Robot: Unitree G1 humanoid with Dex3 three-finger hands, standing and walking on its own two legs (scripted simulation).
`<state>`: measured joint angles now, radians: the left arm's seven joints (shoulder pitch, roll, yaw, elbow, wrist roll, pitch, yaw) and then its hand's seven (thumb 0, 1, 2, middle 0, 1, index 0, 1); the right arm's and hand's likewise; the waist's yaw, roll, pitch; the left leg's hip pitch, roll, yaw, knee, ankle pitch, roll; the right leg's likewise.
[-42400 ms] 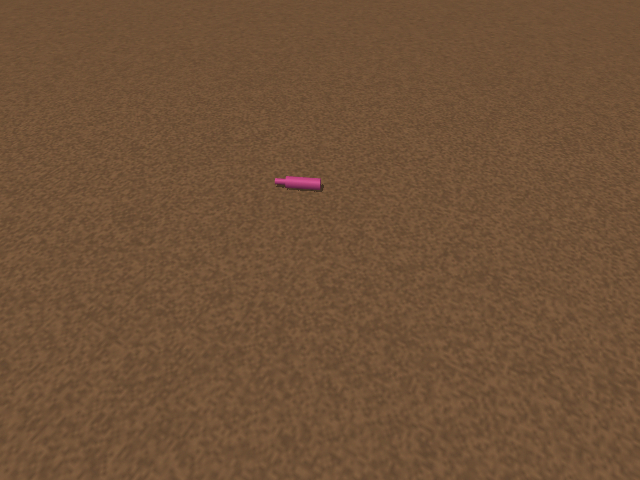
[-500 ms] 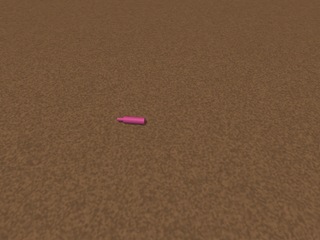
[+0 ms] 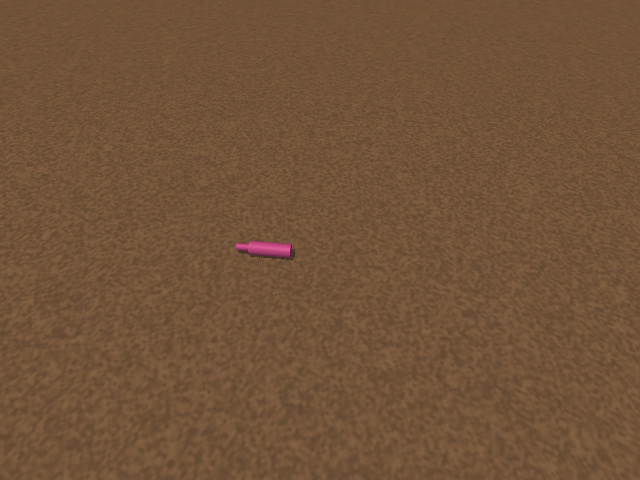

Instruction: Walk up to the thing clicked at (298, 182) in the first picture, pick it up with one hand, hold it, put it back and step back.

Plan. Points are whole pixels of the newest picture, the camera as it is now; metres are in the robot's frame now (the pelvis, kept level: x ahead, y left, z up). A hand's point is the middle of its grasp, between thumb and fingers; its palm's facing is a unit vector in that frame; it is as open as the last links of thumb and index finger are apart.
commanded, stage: step back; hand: left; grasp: from above
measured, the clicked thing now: (263, 248) +1.07 +0.25 -0.73
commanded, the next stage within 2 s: stand in 0.32 s
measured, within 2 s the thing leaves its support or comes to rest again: neither
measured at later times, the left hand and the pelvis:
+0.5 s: hand out of the picture +0.12 +0.25 -0.13, palm faces -0.03 -0.94 -0.35, open 7.4 cm; pelvis +0.02 +0.00 +0.02, yaw -1 degrees
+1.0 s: hand out of the picture +0.09 +0.24 -0.14, palm faces -0.06 -0.94 -0.34, open 7.4 cm; pelvis +0.01 -0.01 +0.02, yaw -1 degrees
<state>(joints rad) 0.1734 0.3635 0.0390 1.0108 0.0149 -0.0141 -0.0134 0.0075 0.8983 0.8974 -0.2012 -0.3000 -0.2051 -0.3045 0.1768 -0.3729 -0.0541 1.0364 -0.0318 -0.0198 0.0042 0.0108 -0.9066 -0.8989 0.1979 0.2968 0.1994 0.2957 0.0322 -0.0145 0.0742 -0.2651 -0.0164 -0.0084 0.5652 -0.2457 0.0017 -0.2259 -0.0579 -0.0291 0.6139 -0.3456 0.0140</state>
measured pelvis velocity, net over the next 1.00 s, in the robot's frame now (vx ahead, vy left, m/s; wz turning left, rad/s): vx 0.01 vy -0.01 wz -0.02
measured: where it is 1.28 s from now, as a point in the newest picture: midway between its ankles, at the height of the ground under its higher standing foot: outside the picture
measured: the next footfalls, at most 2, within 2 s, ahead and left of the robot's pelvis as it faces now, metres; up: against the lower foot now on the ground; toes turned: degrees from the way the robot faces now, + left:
none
